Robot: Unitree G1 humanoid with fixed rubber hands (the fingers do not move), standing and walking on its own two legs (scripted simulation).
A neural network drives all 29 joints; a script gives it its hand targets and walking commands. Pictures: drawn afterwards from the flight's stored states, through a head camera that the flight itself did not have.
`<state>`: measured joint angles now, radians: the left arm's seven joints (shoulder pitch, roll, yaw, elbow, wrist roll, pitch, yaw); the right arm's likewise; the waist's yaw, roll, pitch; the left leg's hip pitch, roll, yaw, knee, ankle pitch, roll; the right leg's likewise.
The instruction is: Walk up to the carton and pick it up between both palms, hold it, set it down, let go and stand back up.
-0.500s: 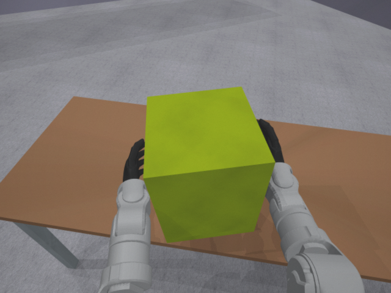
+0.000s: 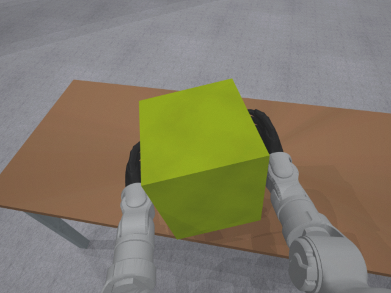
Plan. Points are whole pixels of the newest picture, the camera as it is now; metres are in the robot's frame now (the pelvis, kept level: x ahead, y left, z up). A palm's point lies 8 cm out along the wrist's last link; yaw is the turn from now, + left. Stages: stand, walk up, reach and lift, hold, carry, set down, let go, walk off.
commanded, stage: set down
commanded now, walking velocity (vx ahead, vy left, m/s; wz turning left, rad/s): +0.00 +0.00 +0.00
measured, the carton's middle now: (203, 163) +0.40 +0.02 +0.03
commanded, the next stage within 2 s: none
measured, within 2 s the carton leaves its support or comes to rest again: neither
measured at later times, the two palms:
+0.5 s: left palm (142, 188) +0.36 +0.15 -0.01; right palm (263, 150) +0.44 -0.12 +0.02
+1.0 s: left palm (146, 184) +0.37 +0.15 -0.02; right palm (266, 153) +0.44 -0.13 +0.01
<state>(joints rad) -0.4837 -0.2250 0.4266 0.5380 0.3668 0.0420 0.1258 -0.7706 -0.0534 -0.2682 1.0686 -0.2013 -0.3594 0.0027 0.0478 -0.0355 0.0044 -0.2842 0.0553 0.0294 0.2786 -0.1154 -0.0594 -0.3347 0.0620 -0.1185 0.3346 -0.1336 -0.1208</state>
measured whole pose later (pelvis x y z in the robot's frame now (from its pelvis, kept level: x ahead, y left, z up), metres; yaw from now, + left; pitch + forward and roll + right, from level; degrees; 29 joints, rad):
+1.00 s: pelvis +0.01 +0.00 -0.01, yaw -2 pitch +21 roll +2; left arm -0.55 -0.25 0.50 0.77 0.33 -0.26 0.20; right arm -0.87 -0.13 -0.34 1.30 -0.27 -0.50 0.04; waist 0.09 -0.01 -0.12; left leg -0.58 0.07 0.07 0.33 -0.12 -0.06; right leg -0.62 0.07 -0.09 0.35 -0.11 -0.12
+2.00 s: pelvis +0.00 -0.01 -0.02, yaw -1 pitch +23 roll +2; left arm -0.58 -0.24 0.57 0.82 0.36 -0.42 0.17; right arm -0.88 -0.11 -0.42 1.35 -0.31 -0.59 0.03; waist 0.09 -0.03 -0.12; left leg -0.68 0.09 0.06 0.45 -0.17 -0.02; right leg -0.71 0.08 -0.11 0.46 -0.16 -0.15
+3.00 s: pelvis +0.00 +0.01 -0.03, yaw -3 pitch +30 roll +1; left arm -0.63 -0.16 0.40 0.96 0.21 -0.42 0.23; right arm -0.97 -0.23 -0.09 1.47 -0.04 -0.57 0.02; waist 0.15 -0.03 -0.18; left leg -0.87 0.09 0.08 0.57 -0.22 -0.05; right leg -0.90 0.08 -0.09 0.55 -0.18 -0.12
